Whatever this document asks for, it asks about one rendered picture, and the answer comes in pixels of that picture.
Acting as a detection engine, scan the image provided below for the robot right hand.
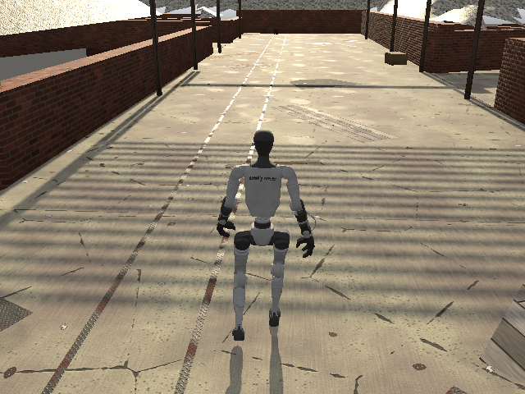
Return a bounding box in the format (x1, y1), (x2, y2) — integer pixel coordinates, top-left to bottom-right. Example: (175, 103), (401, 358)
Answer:
(296, 235), (315, 258)

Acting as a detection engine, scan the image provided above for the robot right forearm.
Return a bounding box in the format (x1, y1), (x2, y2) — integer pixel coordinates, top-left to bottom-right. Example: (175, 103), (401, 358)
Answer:
(294, 199), (313, 238)

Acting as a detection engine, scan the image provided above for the robot right thigh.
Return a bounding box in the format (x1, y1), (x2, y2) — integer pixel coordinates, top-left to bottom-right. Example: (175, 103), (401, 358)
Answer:
(271, 228), (290, 278)

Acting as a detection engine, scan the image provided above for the robot left hand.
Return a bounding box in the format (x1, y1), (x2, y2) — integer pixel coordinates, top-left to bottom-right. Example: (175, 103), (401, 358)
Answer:
(217, 222), (235, 237)

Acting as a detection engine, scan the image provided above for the left robot foot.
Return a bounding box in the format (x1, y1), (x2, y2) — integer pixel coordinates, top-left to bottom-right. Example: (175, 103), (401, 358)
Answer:
(232, 326), (244, 341)

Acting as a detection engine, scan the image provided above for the robot left upper arm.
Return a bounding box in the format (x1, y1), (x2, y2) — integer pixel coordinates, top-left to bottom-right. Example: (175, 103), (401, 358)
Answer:
(224, 164), (246, 208)

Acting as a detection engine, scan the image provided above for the robot left forearm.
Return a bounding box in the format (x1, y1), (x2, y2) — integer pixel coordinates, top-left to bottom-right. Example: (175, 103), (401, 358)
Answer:
(217, 196), (232, 225)

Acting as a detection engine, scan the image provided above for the robot right upper arm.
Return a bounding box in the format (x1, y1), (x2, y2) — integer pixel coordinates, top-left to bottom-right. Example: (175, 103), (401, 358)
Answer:
(281, 165), (302, 211)

